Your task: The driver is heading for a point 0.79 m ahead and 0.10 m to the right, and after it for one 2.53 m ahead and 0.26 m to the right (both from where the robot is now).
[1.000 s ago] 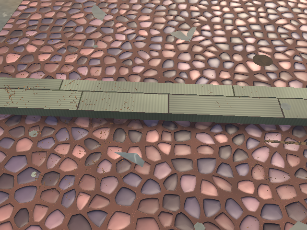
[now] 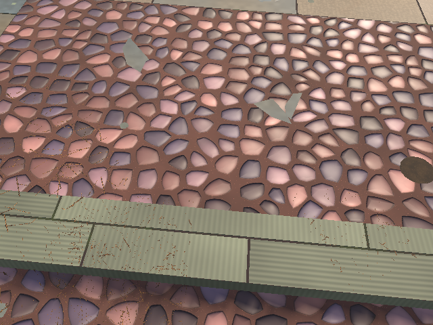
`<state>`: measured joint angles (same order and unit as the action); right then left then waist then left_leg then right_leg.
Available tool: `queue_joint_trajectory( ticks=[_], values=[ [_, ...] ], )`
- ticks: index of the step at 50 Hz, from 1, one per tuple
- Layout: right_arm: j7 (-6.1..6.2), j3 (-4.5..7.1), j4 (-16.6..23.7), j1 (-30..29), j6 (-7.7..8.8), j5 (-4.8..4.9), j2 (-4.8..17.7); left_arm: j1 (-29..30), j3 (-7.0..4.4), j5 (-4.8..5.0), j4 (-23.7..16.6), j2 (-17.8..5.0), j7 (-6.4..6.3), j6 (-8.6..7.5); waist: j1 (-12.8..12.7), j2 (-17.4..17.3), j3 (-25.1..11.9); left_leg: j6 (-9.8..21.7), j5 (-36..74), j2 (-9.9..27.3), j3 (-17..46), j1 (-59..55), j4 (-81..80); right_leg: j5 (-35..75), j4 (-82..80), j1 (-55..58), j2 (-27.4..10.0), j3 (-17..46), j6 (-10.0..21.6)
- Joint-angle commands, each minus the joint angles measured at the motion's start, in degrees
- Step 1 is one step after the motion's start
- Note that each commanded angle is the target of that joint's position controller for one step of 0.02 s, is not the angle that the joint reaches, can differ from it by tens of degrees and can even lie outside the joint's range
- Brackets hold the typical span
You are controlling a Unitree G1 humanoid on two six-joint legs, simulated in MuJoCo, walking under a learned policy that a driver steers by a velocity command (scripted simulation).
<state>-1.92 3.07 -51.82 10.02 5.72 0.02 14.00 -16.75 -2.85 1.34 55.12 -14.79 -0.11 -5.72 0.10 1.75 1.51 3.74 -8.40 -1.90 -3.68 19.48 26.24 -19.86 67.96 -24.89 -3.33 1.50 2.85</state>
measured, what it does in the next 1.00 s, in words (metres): walks ahead: right foot, then left foot 0.06 m higher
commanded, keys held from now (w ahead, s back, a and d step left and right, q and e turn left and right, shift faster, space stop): w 0.94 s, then w+e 0.06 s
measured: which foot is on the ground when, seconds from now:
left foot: down 0.00-0.42, up 0.44-0.92, down 0.94-1.00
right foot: up 0.00-0.40, down 0.42-0.96, up 0.98-1.00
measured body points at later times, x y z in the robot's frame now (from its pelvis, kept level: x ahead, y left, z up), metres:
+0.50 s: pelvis +0.28 -0.05 -0.01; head +0.31 -0.06 +0.44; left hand +0.43 +0.20 -0.12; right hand +0.28 -0.32 -0.16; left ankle +0.11 +0.08 -0.65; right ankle +0.36 -0.14 -0.74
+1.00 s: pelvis +0.55 +0.00 +0.01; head +0.58 +0.00 +0.46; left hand +0.50 +0.23 -0.14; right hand +0.72 -0.23 -0.10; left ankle +0.67 +0.10 -0.68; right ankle +0.37 -0.14 -0.68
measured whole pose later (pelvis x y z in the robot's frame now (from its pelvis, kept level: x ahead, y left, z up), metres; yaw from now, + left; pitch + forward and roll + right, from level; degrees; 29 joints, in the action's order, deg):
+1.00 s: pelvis +0.55 +0.00 +0.01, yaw -1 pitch +3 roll +1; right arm -2.1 1.8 -48.1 3.1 5.3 -0.2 9.9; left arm -25.1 -0.8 0.2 58.5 -11.1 -0.6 -2.6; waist -0.6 1.3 0.7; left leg 4.0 -13.7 2.2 -7.1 37.9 49.5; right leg -20.7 42.1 -6.4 -2.3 1.5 1.0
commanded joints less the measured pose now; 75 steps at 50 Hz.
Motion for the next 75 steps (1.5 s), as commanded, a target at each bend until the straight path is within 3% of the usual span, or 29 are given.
queue_joint_trajectory(
  ticks=[1,4,10,15,18,20,21,22,23,24,26,28,32,39,40,43,45,47,48,49,50,51,52,54,55,59,66,71,75],
  values=[
    [-0.21,0.72,1.6,0.6,1.0,-0.41,4.8,-2.5,-1.33,-0.44,-2.8,-3.1,-0.68,0.52,-1.3,-6.6,-3.4,9.4,4.3,14.6,16.1,-7.5,-17.5,5.3,-1.5,-8.0,-5.6,2.3,0.1],
    [0.76,1.27,-0.2,3.7,1.19,-0.37,7.3,1.7,-1.7,-0.97,-4.6,-3.4,-1.02,1.23,-1.2,-4.9,-1.0,10.3,10.3,14.3,12.4,-7.7,-19.5,11.7,-8.3,-12.8,-6.1,1.8,-1.5],
    [2.14,1.17,-2.1,9.1,0.36,0.39,8.3,14.0,-1.11,-0.86,-8.0,-1.8,-0.1,0.61,2.4,-4.8,1.1,7.7,10.8,12.2,7.3,-12.1,-20.3,26.2,-28.6,-13.6,-3.5,-0.7,-2.4],
    [2.32,1.41,-4.7,14.1,-0.91,0.72,8.5,20.6,-0.36,-0.19,-10.3,-1.9,1.31,0.29,4.5,-5.3,3.4,7.7,10.9,15.6,7.8,-21.3,-16.9,21.6,-34.8,-15.2,-1.9,-1.6,-1.3],
    [2.71,1.99,-4.8,12.5,-1.71,0.95,9.9,18.5,-0.85,-0.25,-10.5,-3.7,2.05,-0.39,1.8,-6.5,1.8,6.3,22.2,17.1,7.9,-24.1,-11.6,15.6,-37.9,-9.0,0.1,-2.6,0.8],
    [2.76,1.74,-4.1,10.0,-2.2,1.05,9.3,5.0,-2.99,-0.51,-6.4,-7.3,1.78,-0.61,-5.3,-6.4,-6.0,4.1,37.7,13.1,4.7,-21.0,3.7,15.9,-40.3,10.0,4.0,-5.5,3.4],
    [2.71,0.89,-2.8,9.9,-2.1,0.3,7.6,-5.9,-4.34,-1.06,-3.8,-11.5,1.26,-0.55,-9.0,-1.7,-13.9,1.9,26.4,10.0,2.3,-9.4,20.5,18.1,-39.2,28.1,-4.2,3.7,6.9],
    [1.98,-1.42,-2.1,16.6,-0.65,-0.3,-0.5,-10.2,-5.33,-1.67,-2.8,-16.9,1.2,-0.21,-5.2,13.7,-20.6,-2.3,-12.1,-1.1,1.8,14.3,42.3,14.4,-44.0,48.0,-18.9,31.2,16.5],
    [1.56,-0.63,-3.3,15.0,0.98,1.23,3.8,-10.3,-3.95,-1.27,-2.8,-11.7,1.29,-0.23,-7.0,11.0,-23.0,-1.5,-24.0,-0.3,10.7,21.6,50.8,8.0,-49.7,48.9,-20.0,40.5,17.7],
    [1.31,0.37,-1.6,9.5,1.84,2.65,7.6,-4.8,-3.0,-1.07,-3.8,-8.7,1.15,-0.36,-6.2,7.9,-13.9,-0.5,-20.4,3.1,10.2,25.9,53.1,8.4,-50.4,41.4,-17.9,31.7,14.8],
    [1.89,0.78,-0.6,4.1,1.54,1.84,7.2,3.0,-1.56,-1.58,-5.4,-4.5,1.46,-0.28,-2.9,0.9,-5.7,-0.6,-11.5,8.1,7.6,22.2,47.6,15.5,-53.7,25.2,-13.3,19.0,11.7],
    [1.94,0.93,-1.5,7.0,-0.27,1.36,4.6,3.0,-0.85,-2.15,-4.4,-2.5,1.88,-0.21,0.0,2.6,-4.0,-0.9,-8.1,9.6,7.3,17.5,46.0,17.1,-57.0,18.4,-10.8,14.0,10.8],
    [2.21,0.99,0.1,3.5,-1.97,0.51,3.3,-0.2,-1.19,-1.97,-2.5,-5.2,0.97,-0.31,0.8,1.7,-0.7,-2.9,-1.2,10.7,6.0,22.9,40.8,23.3,-60.0,15.4,-9.7,7.8,11.4],
    [1.39,-0.34,4.2,-8.0,-1.85,0.17,0.1,-8.6,-0.35,-2.17,0.2,-4.6,-0.87,2.35,-2.4,1.3,2.5,-4.8,4.8,10.6,3.7,36.5,35.9,20.4,-59.8,22.9,-10.4,5.4,10.0],
    [1.11,-1.37,5.5,-11.1,-1.75,0.27,-1.5,-8.3,-0.48,-1.75,-0.4,-5.2,-0.95,2.86,-3.2,1.1,3.4,-4.5,1.5,9.8,1.6,33.1,31.0,20.1,-61.4,20.4,-10.6,3.8,9.6],
    [0.2,-1.69,7.5,-14.8,-0.94,0.58,-1.3,-12.1,-0.38,-1.28,0.7,-6.0,-0.81,3.12,-4.0,4.1,3.7,-2.9,-3.0,6.0,-3.7,25.8,26.0,26.6,-62.3,21.7,-11.9,2.4,9.6],
    [-0.5,-1.05,7.8,-11.0,-0.44,0.76,0.4,-11.5,-0.33,-0.97,0.9,-6.3,-0.65,3.28,-0.6,7.2,1.6,0.1,-7.3,4.1,-4.7,20.0,23.4,41.1,-57.2,24.8,-12.4,0.2,8.2],
    [-0.48,1.58,4.1,3.8,-0.1,0.94,5.1,-9.4,0.47,-0.85,1.0,-5.2,-0.99,3.13,7.8,8.4,-7.2,3.7,-4.1,-0.2,-5.5,-0.9,18.2,65.4,-41.1,22.7,-9.2,-4.0,5.1],
    [-0.1,3.23,2.2,11.9,-0.15,0.16,9.9,-10.5,1.21,-0.75,0.0,-2.9,-1.0,2.85,9.7,2.1,-13.7,8.4,-9.9,8.9,10.6,-17.3,14.2,59.1,-24.7,9.0,-5.0,-5.3,2.1],
    [0.28,4.75,0.5,20.1,-0.77,-0.88,15.6,-11.5,2.46,-1.04,-1.4,1.6,-0.74,1.66,10.4,-14.9,-23.8,15.4,-23.6,22.0,41.0,-31.9,-3.0,14.8,-2.3,-5.6,5.4,-2.1,-1.0],
    [0.95,3.27,0.5,18.3,-0.55,-1.2,11.7,-9.0,1.1,-1.49,-0.7,-0.9,0.2,0.17,9.6,-14.2,-24.2,14.1,-24.4,25.2,52.5,-31.6,-11.3,-3.8,11.0,-12.1,6.6,9.3,-0.2],
    [1.13,1.96,1.1,12.5,-0.15,-0.79,8.3,-5.7,0.02,0.35,-2.2,-3.0,0.57,-0.21,6.9,-10.7,-15.1,11.4,-24.4,26.0,43.5,-22.9,-10.5,-3.2,16.1,-17.0,4.3,9.4,0.9],
    [0.92,0.95,1.0,8.1,0.03,-0.35,4.7,-1.4,-0.21,0.77,-3.8,-2.9,0.29,0.06,4.9,-6.8,-9.2,8.7,-23.6,24.0,33.9,-14.4,-10.3,0.4,15.5,-17.8,0.6,5.7,2.3],
    [0.03,-0.5,-1.1,3.2,0.66,-1.1,-0.8,-2.4,-1.29,0.72,-4.1,-1.4,-0.61,2.17,-0.2,-6.9,-3.7,4.3,-15.1,19.4,19.1,-2.5,-13.2,6.8,13.4,-12.6,-3.1,4.9,3.9],
    [-0.14,-0.54,-1.8,2.4,0.8,-1.32,-1.4,-4.6,-1.43,1.11,-3.5,-0.6,-0.77,3.19,-1.4,-8.1,-2.8,3.4,-12.5,18.1,14.2,-0.8,-14.7,8.2,12.6,-10.7,-3.2,5.3,4.4],
    [1.57,0.49,-3.6,4.8,0.75,-1.45,1.7,-1.0,-2.04,0.48,-4.3,-0.5,-1.11,4.85,-1.5,-6.1,1.0,3.7,-3.4,16.2,2.2,-3.4,-18.5,12.3,4.5,-15.7,-2.9,4.7,2.6],
    [4.18,1.2,-3.7,8.0,0.38,-1.44,5.6,9.7,-2.48,-0.41,-7.9,-0.5,0.83,4.49,1.1,-5.1,2.6,4.8,2.5,18.5,-4.7,-13.5,-20.4,23.0,-13.9,-22.5,-3.4,1.3,-0.4],
    [4.12,2.35,-4.6,11.8,-0.79,-0.06,7.7,17.1,-1.47,-0.17,-11.1,0.8,2.58,4.16,4.0,-4.4,6.1,4.5,8.1,20.6,-9.0,-21.6,-19.1,19.1,-26.8,-20.0,-3.4,-3.3,1.1],
    [3.37,3.52,-5.2,10.6,-1.77,1.56,10.6,14.1,-2.43,-0.41,-11.7,-2.0,3.07,4.03,0.3,-7.7,3.2,4.1,36.0,21.5,-10.3,-26.2,-8.9,8.7,-32.1,-8.5,1.7,-8.2,4.3]
  ],
)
